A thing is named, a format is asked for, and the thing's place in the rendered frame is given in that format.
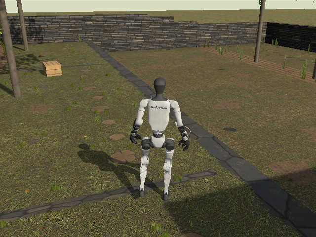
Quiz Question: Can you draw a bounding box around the right robot hand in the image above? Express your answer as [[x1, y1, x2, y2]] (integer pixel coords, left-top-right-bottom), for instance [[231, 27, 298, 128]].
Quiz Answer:
[[178, 139, 190, 151]]

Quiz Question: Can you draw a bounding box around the robot right upper arm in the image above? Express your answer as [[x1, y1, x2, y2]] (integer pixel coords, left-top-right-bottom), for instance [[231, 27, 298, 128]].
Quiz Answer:
[[169, 100, 183, 127]]

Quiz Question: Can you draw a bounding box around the left robot shin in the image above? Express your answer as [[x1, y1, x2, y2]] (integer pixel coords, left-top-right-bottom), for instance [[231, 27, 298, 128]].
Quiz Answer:
[[140, 157, 147, 191]]

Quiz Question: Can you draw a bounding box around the humanoid robot head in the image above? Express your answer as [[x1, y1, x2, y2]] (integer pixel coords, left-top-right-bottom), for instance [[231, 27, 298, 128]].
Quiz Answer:
[[151, 78, 168, 101]]

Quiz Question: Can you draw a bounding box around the robot left upper arm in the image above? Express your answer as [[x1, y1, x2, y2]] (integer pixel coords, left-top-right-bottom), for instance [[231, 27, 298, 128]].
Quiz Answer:
[[135, 99, 149, 126]]

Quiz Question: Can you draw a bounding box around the left robot forearm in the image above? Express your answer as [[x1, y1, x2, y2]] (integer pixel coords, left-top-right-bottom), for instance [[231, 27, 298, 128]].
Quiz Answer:
[[131, 119, 140, 136]]

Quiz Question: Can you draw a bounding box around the left robot hand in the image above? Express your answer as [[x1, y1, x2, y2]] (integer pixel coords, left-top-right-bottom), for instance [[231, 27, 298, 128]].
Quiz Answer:
[[130, 134, 141, 144]]

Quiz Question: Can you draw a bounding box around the right robot forearm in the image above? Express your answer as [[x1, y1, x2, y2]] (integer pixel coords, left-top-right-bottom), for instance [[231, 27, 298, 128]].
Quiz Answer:
[[178, 120, 188, 141]]

